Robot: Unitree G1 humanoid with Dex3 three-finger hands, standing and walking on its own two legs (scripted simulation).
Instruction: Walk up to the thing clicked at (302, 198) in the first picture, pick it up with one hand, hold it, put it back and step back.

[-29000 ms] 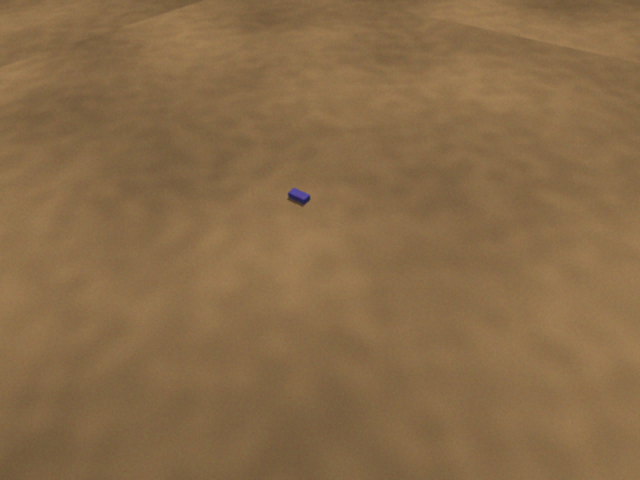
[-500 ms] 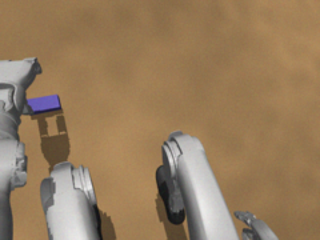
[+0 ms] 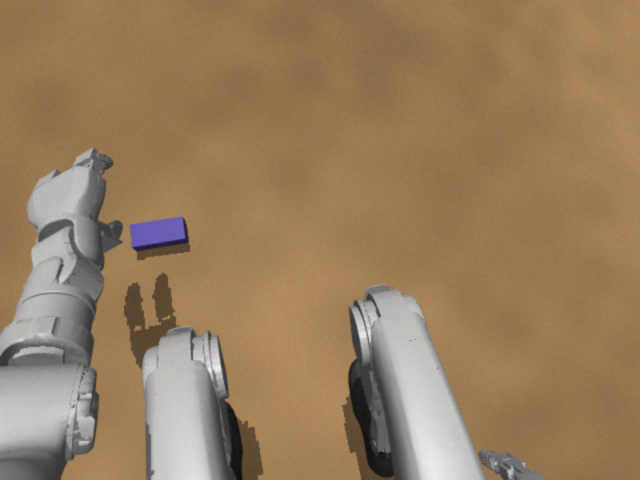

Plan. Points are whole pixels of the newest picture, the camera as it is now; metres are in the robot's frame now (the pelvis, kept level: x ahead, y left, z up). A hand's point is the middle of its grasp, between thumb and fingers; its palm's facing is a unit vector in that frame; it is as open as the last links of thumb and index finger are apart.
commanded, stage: home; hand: left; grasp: from above
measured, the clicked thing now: (159, 233) +0.53 +0.22 -0.37
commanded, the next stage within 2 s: none
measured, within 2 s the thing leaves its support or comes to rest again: neither
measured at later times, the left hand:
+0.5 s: hand (45, 362) +0.29 +0.20 +0.08, palm faces -0.03 -0.92 -0.39, open 7.4 cm
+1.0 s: hand out of the picture +0.23 +0.19 +0.28, palm faces +0.18 -0.96 -0.20, open 7.4 cm
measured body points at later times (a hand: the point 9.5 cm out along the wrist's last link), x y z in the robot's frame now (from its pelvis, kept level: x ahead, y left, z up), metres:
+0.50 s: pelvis +0.01 -0.01 +0.18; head +0.13 +0.02 +0.61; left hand +0.29 +0.25 +0.11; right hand +0.23 -0.23 +0.09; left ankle +0.07 +0.13 -0.35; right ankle +0.10 -0.15 -0.35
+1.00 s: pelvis +0.07 -0.01 +0.32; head +0.10 +0.01 +0.77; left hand +0.22 +0.24 +0.29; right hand +0.24 -0.24 +0.25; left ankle +0.07 +0.13 -0.35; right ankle +0.10 -0.15 -0.35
